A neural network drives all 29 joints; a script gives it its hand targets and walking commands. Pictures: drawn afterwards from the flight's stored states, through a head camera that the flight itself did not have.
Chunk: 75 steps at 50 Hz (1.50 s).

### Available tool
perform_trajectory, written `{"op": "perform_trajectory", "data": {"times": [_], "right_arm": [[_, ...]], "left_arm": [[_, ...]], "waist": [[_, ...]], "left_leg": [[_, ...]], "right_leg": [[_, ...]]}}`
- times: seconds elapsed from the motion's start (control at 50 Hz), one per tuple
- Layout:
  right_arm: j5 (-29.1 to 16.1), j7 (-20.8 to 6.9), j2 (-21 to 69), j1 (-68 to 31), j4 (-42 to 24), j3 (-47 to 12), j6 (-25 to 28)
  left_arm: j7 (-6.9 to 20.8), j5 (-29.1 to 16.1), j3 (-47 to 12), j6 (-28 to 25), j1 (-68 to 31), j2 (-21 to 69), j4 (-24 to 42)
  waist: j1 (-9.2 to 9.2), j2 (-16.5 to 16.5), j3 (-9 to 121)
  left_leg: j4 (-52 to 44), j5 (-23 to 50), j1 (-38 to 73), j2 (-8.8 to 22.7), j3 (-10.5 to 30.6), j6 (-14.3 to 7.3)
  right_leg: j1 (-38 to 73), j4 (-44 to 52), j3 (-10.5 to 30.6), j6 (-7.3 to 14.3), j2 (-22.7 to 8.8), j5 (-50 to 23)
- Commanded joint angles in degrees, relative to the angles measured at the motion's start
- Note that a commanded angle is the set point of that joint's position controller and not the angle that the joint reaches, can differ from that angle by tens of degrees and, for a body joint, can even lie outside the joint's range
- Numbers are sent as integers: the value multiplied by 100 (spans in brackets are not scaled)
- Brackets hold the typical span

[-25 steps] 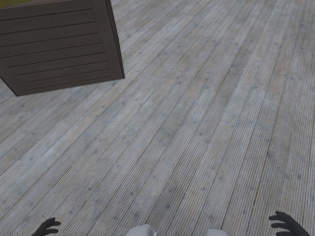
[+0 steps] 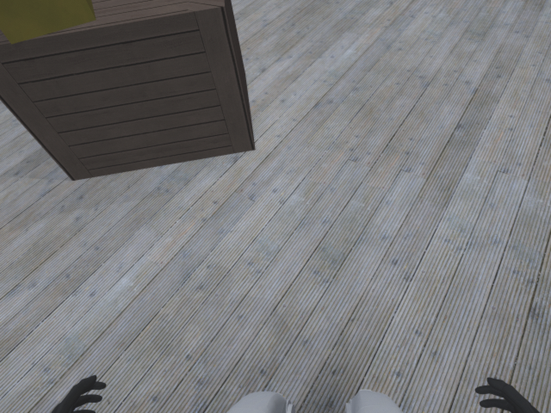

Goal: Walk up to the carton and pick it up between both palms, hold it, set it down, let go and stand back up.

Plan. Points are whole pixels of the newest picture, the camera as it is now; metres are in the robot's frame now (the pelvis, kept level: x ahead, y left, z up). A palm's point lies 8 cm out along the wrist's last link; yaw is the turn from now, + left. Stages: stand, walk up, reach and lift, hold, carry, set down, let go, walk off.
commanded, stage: walk up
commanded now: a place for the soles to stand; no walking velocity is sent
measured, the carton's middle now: out of the picture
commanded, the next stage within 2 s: none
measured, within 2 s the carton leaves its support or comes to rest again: neither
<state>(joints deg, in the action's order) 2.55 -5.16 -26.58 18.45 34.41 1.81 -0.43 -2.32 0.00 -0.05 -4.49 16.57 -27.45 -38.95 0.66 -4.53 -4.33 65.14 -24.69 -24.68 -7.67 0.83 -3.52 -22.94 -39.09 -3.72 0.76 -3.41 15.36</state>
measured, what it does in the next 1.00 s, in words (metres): walks ahead: left foot, then right foot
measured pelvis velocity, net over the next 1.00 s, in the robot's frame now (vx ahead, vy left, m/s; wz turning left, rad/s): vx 0.28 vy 0.17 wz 0.15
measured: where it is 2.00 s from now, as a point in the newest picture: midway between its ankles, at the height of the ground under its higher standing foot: (239, 322)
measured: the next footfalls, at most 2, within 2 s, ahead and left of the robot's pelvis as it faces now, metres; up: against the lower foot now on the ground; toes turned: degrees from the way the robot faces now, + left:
left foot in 0.22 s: +0.14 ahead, +0.18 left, +0.00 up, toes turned +4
right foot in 0.50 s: +0.24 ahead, -0.05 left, +0.00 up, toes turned +1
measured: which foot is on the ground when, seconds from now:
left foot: up 0.00-0.20, down 0.22-0.52, up 0.54-0.86, down 0.88-1.00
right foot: down 0.00-0.22, up 0.24-0.48, down 0.50-0.90, up 0.92-1.00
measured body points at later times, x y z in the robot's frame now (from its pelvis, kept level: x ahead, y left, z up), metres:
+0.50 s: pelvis +0.14 +0.06 -0.01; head +0.17 +0.04 +0.44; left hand +0.23 +0.40 -0.07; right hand +0.24 -0.25 -0.12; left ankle +0.11 +0.18 -0.72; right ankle +0.20 -0.05 -0.72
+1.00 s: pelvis +0.28 +0.17 -0.02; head +0.31 +0.16 +0.43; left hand +0.33 +0.51 -0.09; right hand +0.45 -0.12 -0.11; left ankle +0.32 +0.26 -0.72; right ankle +0.23 -0.01 -0.65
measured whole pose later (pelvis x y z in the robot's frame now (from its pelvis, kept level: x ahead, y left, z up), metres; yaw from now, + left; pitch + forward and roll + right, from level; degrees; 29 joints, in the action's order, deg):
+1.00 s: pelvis +0.28 +0.17 -0.02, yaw +8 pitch -1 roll -2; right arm 1.4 -4.9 -26.7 16.5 34.4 1.9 0.8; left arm -2.3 0.0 0.0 -5.7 19.9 -27.0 -38.9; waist 1.0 -4.4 -3.6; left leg 50.6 -21.9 -27.9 -0.7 0.2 -2.3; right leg -23.3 -68.6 -0.8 -1.5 -4.5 29.7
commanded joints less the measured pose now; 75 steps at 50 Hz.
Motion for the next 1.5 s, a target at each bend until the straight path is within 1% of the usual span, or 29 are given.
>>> {"op": "perform_trajectory", "data": {"times": [0.0, 0.12, 0.16, 0.18, 0.2, 0.22, 0.24, 0.3, 0.4, 0.44, 0.46, 0.48, 0.5, 0.54, 0.62, 0.7, 0.8, 0.82, 0.86, 0.88, 0.9, 0.94, 1.02, 1.22, 1.28, 1.3, 1.32, 1.34, 1.48], "right_arm": [[5, -172, -1246, 351, 53, 744, -10], [-45, -254, -1089, 176, 92, 781, 59], [6, -127, -1120, 1025, 517, 867, 199], [90, 1, -1368, 1366, 621, 968, 230], [132, 94, -1792, 1285, 426, 1027, 223], [6, 85, -2036, 802, 91, 1009, 256], [-84, 82, -2042, 334, -41, 972, 244], [-55, 131, -1545, 393, -84, 864, 276], [-34, 106, -1390, 747, -145, 778, 206], [-109, 96, -1315, 137, -360, 704, 157], [-168, 93, -994, -157, -542, 595, 206], [-179, 75, -553, 22, -672, 440, 257], [-112, 117, -765, 88, -626, 443, 215], [-22, 131, -1352, -303, -393, 595, 101], [-6, 8, -1152, -206, -178, 653, 85], [-8, -64, -1096, -758, -349, 632, 70], [-61, -88, -1100, -1042, -370, 678, 171], [-56, -80, -1105, -643, -229, 713, 198], [-22, 49, -1460, 1318, 493, 993, 298], [13, 172, -1925, 1301, 449, 1079, 312], [-122, 178, -2101, 763, 238, 1051, 311], [-207, 209, -1747, 162, 60, 924, 306], [-114, 279, -1220, 359, -57, 798, 341], [35, 167, -1340, 496, -286, 799, 166], [-44, 100, -1072, -320, -578, 685, 110], [-81, 89, -728, -230, -636, 565, 146], [-58, 85, -430, 110, -702, 445, 141], [65, 116, -1127, -122, -516, 592, 36], [91, -84, -1203, 1, -59, 754, -99]], "left_arm": [[-176, 52, 895, -259, -238, -1852, 198], [-12, 196, 979, -235, -322, -2117, 192], [-10, 211, 810, -141, -400, -1641, 205], [4, 198, 619, -93, -142, -1159, 181], [23, 126, 452, -72, -185, -685, 258], [-15, 31, 547, -30, -332, -1144, 276], [-1, 50, 612, -54, -577, -1456, 230], [50, 7, 665, -143, -179, -1401, -57], [24, -78, 599, -327, -65, -1145, 47], [-10, -87, 631, -422, 777, -1020, -221], [-87, 2, 778, -457, 1603, -1386, -419], [-142, 118, 982, -459, 2040, -1958, -384], [-170, 79, 1073, -425, 1893, -2309, -286], [-149, -25, 1026, -335, 1320, -2137, -201], [-126, -4, 889, -365, 965, -1851, -39], [-113, 24, 948, -376, 1094, -2062, 71], [-134, 58, 921, -332, 741, -2197, 150], [-128, 42, 894, -305, 408, -2198, 216], [-102, 45, 603, -244, 319, -1351, 288], [-82, -5, 369, -272, 517, -634, 396], [-169, -128, 495, -211, 491, -1290, 328], [-135, -138, 567, -154, 424, -1469, 87], [-89, -143, 579, -71, 745, -1226, -185], [-117, -131, 578, -176, 242, -1118, -69], [-204, -78, 725, -307, 1752, -1232, -529], [-271, 53, 889, -325, 2246, -1636, -604], [-301, 109, 1005, -320, 2124, -2138, -428], [-306, 41, 1035, -284, 1691, -2290, -323], [-226, 67, 915, -269, 1031, -1962, -9]], "waist": [[131, 1240, 131], [184, 1467, 534], [594, 293, 1001], [762, -656, 952], [822, -1572, 517], [724, -1159, 349], [582, -393, -95], [399, -285, 142], [425, -344, 521], [-175, -89, 731], [-675, 499, 1224], [-910, 1671, 1664], [-742, 1585, 1589], [-588, 608, 653], [-251, 988, -27], [-333, 1241, 110], [-208, 1522, 91], [111, 1410, 333], [1087, -416, 1365], [957, -1994, 1212], [788, -1279, 1107], [399, -190, 361], [259, -314, 518], [452, -443, 368], [-487, 321, 1008], [-835, 1149, 1274], [-664, 2041, 1477], [-580, 1062, 1181], [-93, 1233, 97]], "left_leg": [[301, 219, -1213, 1079, 792, 549], [-2253, 61, -17, 1331, 21, 396], [-3530, 673, 1485, 888, -320, 439], [-3887, 246, 2418, 798, 272, 337], [-4531, -1035, 2453, 1711, 2607, 73], [-5715, -2244, 1883, 2528, 4387, -421], [-5841, -2699, 1330, 2623, 4624, -628], [-4644, 66, 1838, 1943, 2903, -694], [-3614, 2817, 1880, 1875, 2084, -1170], [-2650, 3035, 742, 1462, 1210, -915], [-1347, 3070, -111, 1137, 741, -515], [31, 1625, -1523, 717, 454, -45], [367, -734, -2579, 293, 446, 209], [843, -363, -2786, 846, 889, 228], [126, 338, -2027, 1163, 548, 328], [-558, 50, -2116, 1350, 308, 343], [-1626, 245, -1330, 1364, 113, 309], [-2214, 471, -501, 1238, -67, 261], [-3317, 923, 2641, 661, 230, 265], [-4069, 833, 3095, 1805, 2671, 40], [-5061, -98, 2692, 2450, 4273, -339], [-4847, 703, 2038, 2273, 3722, -16], [-4123, 3214, 2002, 1771, 2148, 21], [-3838, 2423, 1440, 1777, 1790, -752], [-1988, 2473, -26, 1256, 898, -553], [-706, 2021, -943, 877, 489, -211], [128, -686, -2127, 404, 134, 159], [500, -699, -2454, 571, 565, 222], [-45, 34, -1478, 1073, 345, 375]], "right_leg": [[405, 2398, 1855, 1360, -1868, 2016], [545, 1578, 940, 1133, -1613, 2109], [132, -421, 35, 773, -957, 1504], [-1023, -1836, -421, 485, -499, 1277], [-2602, -3069, -221, 80, 239, 2014], [-2794, -3381, 176, 85, 257, 1951], [-2663, -3335, 463, 121, -70, 1608], [-2223, -2413, 338, 64, -257, 1154], [-1149, -596, -61, 106, 103, 1528], [788, 898, -302, 122, 340, 55], [2247, 1148, 233, 192, 83, -402], [3525, 1266, 2251, 540, -1277, 94], [3722, 1928, 4353, 1108, -2471, 1093], [2768, 1767, 3732, 1584, -2404, 1250], [1223, 1692, 2091, 1292, -1712, -131], [1543, 1377, 1993, 1526, -1909, -741], [1398, 801, 1464, 1293, -1972, -1699], [1129, 256, 1058, 1084, -1780, -1905], [-501, -2799, 41, 371, -743, -1589], [-2144, -3814, 222, 20, 199, 1623], [-2467, -3937, 452, 171, 379, 1832], [-2304, -4059, 713, 183, 19, 1120], [-1775, -2968, 567, 92, -93, 769], [-976, -738, -171, 98, 105, 786], [1809, 892, -230, 92, 334, -447], [2792, 1105, 890, 291, -267, -14], [3366, 1660, 3585, 837, -1939, 1438], [2719, 2286, 4761, 1372, -2375, 3398], [345, 1947, 2575, 1296, -1515, 2497]]}}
